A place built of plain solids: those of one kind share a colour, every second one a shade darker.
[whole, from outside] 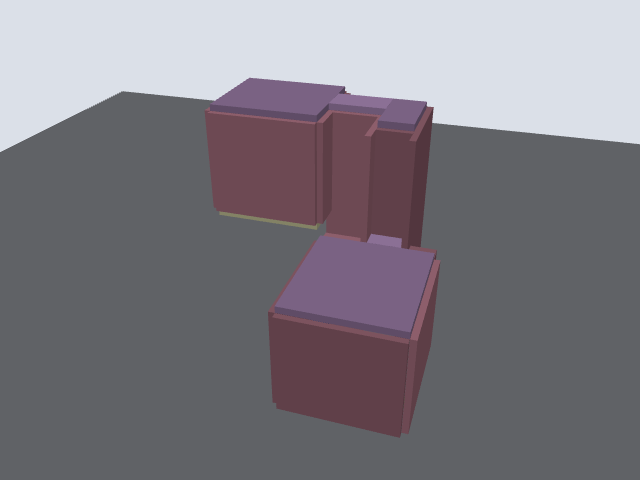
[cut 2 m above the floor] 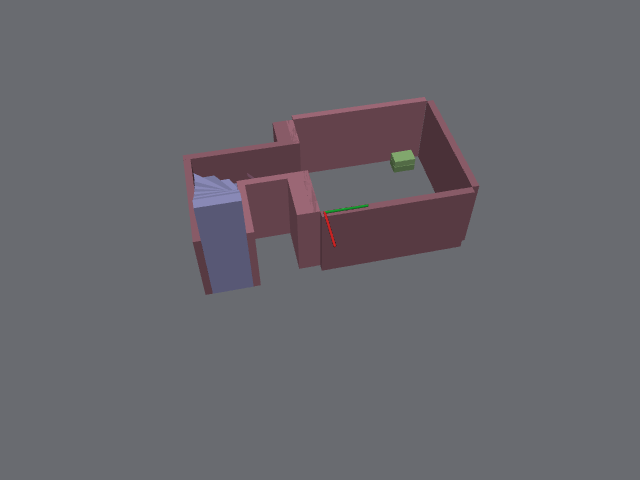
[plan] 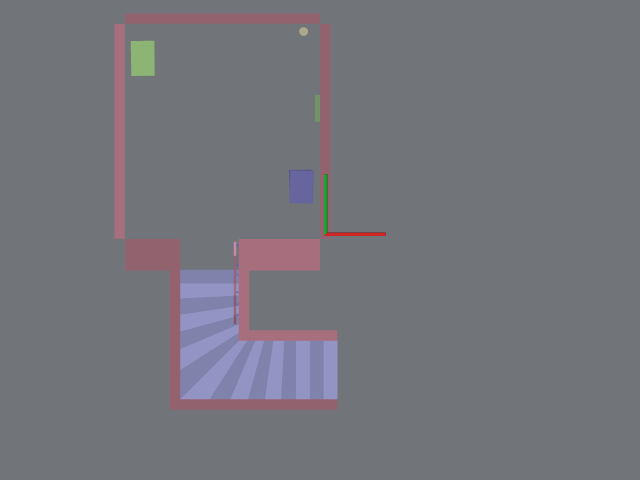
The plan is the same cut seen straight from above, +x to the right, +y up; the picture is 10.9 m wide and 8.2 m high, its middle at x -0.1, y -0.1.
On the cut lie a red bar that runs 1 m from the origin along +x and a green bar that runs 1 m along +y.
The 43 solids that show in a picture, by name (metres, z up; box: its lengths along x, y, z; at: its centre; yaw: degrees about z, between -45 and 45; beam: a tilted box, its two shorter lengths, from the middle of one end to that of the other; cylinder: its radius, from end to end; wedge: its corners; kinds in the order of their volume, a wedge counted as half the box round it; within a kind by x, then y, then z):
{
 "wall_1": {"box": [0.18, 3.67, 3.07], "at": [-3.52, 1.76, 1.49]},
 "wall_2": {"box": [0.95, 0.54, 3.07], "at": [-2.96, -0.35, 1.49]},
 "wall_3": {"box": [0.95, 0.18, 3.07], "at": [-2.96, -0.17, 1.49]},
 "wall_4": {"box": [0.18, 2.92, 6.46], "at": [-2.58, -1.54, 3.18]},
 "wall_5": {"box": [1.0, 0.18, 3.39], "at": [-1.99, -0.7, 4.72]},
 "wall_6": {"box": [3.34, 0.18, 3.07], "at": [-1.77, 3.68, 1.49]},
 "wall_7": {"box": [0.18, 1.74, 6.46], "at": [-1.4, -0.95, 3.18]},
 "wall_8": {"box": [2.68, 0.18, 6.46], "at": [-1.15, -2.91, 3.18]},
 "wall_9": {"box": [1.39, 0.54, 3.07], "at": [-0.79, -0.35, 1.49]},
 "wall_10": {"box": [1.39, 0.18, 3.07], "at": [-0.79, -0.17, 1.49]},
 "wall_11": {"box": [1.68, 0.18, 6.46], "at": [-0.65, -1.73, 3.18]},
 "wall_12": {"box": [0.18, 3.67, 3.07], "at": [-0.01, 1.76, 1.49]},
 "wall_13": {"box": [0.18, 1.12, 3.16], "at": [0.11, -1.26, 4.83]},
 "wall_14": {"box": [3.24, 0.18, 3.16], "at": [1.82, -0.61, 4.83]},
 "wall_15": {"box": [0.18, 2.9, 3.16], "at": [3.52, -2.14, 4.83]},
 "tread_1": {"wedge": [[-2.49, -2.83, -0.05], [-2.49, -2.83, 1.33], [-2.49, -2.32, -0.05], [-2.49, -2.32, 1.34], [-1.49, -1.83, -0.05], [-1.49, -1.83, 1.34], [-1.49, -1.68, -0.05], [-1.49, -1.68, 1.34]]},
 "tread_2": {"wedge": [[-2.49, -2.82, -0.05], [-2.49, -2.82, 1.53], [-1.98, -2.82, -0.05], [-1.98, -2.82, 1.52], [-1.49, -1.82, -0.05], [-1.49, -1.82, 1.53], [-1.34, -1.82, -0.05], [-1.34, -1.82, 1.53]]},
 "tread_3": {"wedge": [[-2.49, -2.32, -0.05], [-2.49, -2.32, 1.14], [-2.49, -1.96, -0.05], [-2.49, -1.96, 1.15], [-1.49, -1.69, -0.05], [-1.49, -1.69, 1.14], [-1.49, -1.54, -0.05], [-1.49, -1.54, 1.15]]},
 "tread_4": {"wedge": [[-2.49, -1.97, -0.05], [-2.49, -1.97, 0.95], [-2.49, -1.66, -0.05], [-2.49, -1.66, 0.95], [-1.49, -1.54, -0.05], [-1.49, -1.54, 0.95], [-1.49, -1.39, -0.05], [-1.49, -1.39, 0.95]]},
 "tread_5": {"wedge": [[-2.49, -1.67, -0.05], [-2.49, -1.67, 0.76], [-2.49, -1.38, -0.05], [-2.49, -1.38, 0.76], [-1.49, -1.39, -0.05], [-1.49, -1.39, 0.76], [-1.49, -1.23, -0.05], [-1.49, -1.23, 0.76]]},
 "tread_6": {"wedge": [[-2.49, -1.38, -0.05], [-2.49, -1.38, 0.57], [-2.49, -1.1, -0.05], [-2.49, -1.1, 0.57], [-1.49, -1.23, -0.05], [-1.49, -1.23, 0.57], [-1.49, -1.05, -0.05], [-1.49, -1.05, 0.57]]},
 "tread_7": {"wedge": [[-2.49, -1.1, -0.05], [-2.49, -1.1, 0.38], [-2.49, -0.84, -0.05], [-2.49, -0.84, 0.38], [-1.49, -1.05, -0.05], [-1.49, -1.05, 0.38], [-1.49, -0.84, -0.05], [-1.49, -0.84, 0.38]]},
 "tread_8": {"wedge": [[-2.49, -0.85, -0.05], [-2.49, -0.85, 0.19], [-2.49, -0.61, -0.05], [-2.49, -0.61, 0.19], [-1.49, -0.84, -0.05], [-1.49, -0.84, 0.19], [-1.49, -0.61, -0.05], [-1.49, -0.61, 0.19]]},
 "tread_9": {"wedge": [[-1.99, -2.82, -0.05], [-1.99, -2.82, 1.72], [-1.63, -2.82, -0.05], [-1.63, -2.82, 1.72], [-1.35, -1.82, -0.05], [-1.35, -1.82, 1.72], [-1.2, -1.82, -0.05], [-1.2, -1.82, 1.72]]},
 "tread_10": {"wedge": [[-1.63, -2.82, -0.05], [-1.63, -2.82, 1.91], [-1.33, -2.82, -0.05], [-1.33, -2.82, 1.91], [-1.21, -1.82, -0.05], [-1.21, -1.82, 1.91], [-1.05, -1.82, -0.05], [-1.05, -1.82, 1.91]]},
 "tread_11": {"wedge": [[-1.33, -2.82, -0.05], [-1.33, -2.82, 2.1], [-1.06, -1.82, -0.05], [-1.06, -1.82, 2.1], [-1.04, -2.82, -0.05], [-1.04, -2.82, 2.1], [-0.89, -1.82, -0.05], [-0.89, -1.82, 2.1]]},
 "tread_12": {"wedge": [[-1.04, -2.82, -0.05], [-1.04, -2.82, 2.29], [-0.9, -1.82, -0.05], [-0.9, -1.82, 2.29], [-0.76, -2.82, -0.05], [-0.76, -2.82, 2.29], [-0.71, -1.82, -0.05], [-0.71, -1.82, 2.29]]},
 "tread_13": {"wedge": [[-0.77, -2.82, -0.05], [-0.77, -2.82, 2.49], [-0.71, -1.82, -0.05], [-0.71, -1.82, 2.48], [-0.51, -2.82, -0.05], [-0.51, -2.82, 2.48], [-0.51, -1.82, -0.05], [-0.51, -1.82, 2.48]]},
 "tread_14": {"wedge": [[-0.51, -2.82, -0.05], [-0.51, -2.82, 2.67], [-0.51, -1.82, -0.05], [-0.51, -1.82, 2.68], [-0.27, -2.82, -0.05], [-0.27, -2.82, 2.67], [-0.27, -1.82, -0.05], [-0.27, -1.82, 2.67]]},
 "tread_15": {"wedge": [[-0.27, -2.82, -0.05], [-0.27, -2.82, 2.87], [-0.27, -1.82, -0.05], [-0.27, -1.82, 2.87], [-0.04, -2.82, -0.05], [-0.04, -2.82, 2.86], [-0.03, -1.82, -0.05], [-0.03, -1.82, 2.86]]},
 "tread_16": {"wedge": [[-0.04, -2.82, -0.05], [-0.04, -2.82, 3.06], [-0.04, -1.82, -0.05], [-0.04, -1.82, 3.06], [0.2, -2.82, -0.05], [0.2, -2.82, 3.05], [0.2, -1.82, -0.05], [0.2, -1.82, 3.05]]},
 "roof_1": {"box": [1.0, 2.03, 0.2], "at": [-1.99, -1.81, 6.51]},
 "roof_2": {"box": [1.0, 0.71, 0.2], "at": [-1.99, -0.44, 3.12]},
 "roof_3": {"box": [3.34, 3.67, 0.2], "at": [-1.77, 1.76, 3.12]},
 "roof_4": {"box": [1.68, 1.0, 0.2], "at": [-0.65, -2.32, 6.51]},
 "roof_5": {"box": [3.24, 2.9, 0.2], "at": [1.82, -2.14, 6.51]},
 "floor_1": {"box": [3.24, 2.9, 0.23], "at": [1.82, -2.14, 3.14]},
 "crate_1": {"box": [0.4, 0.6, 0.2], "at": [-3.13, 3.0, 0.3], "yaw": 1.1},
 "crate_2": {"box": [0.4, 0.6, 0.25], "at": [-3.12, 3.0, 0.07], "yaw": -0.1},
 "carton_1": {"box": [0.4, 0.55, 0.26], "at": [-0.42, 0.81, 0.92], "yaw": -1.6},
 "cabinet_1": {"box": [0.09, 0.46, 0.63], "at": [-0.14, 2.15, 1.33]},
 "extinguisher_1": {"cylinder": 0.07, "from": [-0.38, 3.46, 0.0], "to": [-0.38, 3.46, 0.52]},
 "guard_rail_1": {"wedge": [[-1.57, -0.84, 1.31], [-1.57, -0.84, 1.37], [-1.57, -0.37, 0.93], [-1.57, -0.37, 0.99], [-1.53, -0.84, 1.31], [-1.53, -0.84, 1.37], [-1.53, -0.37, 0.93], [-1.53, -0.37, 0.99]]}
}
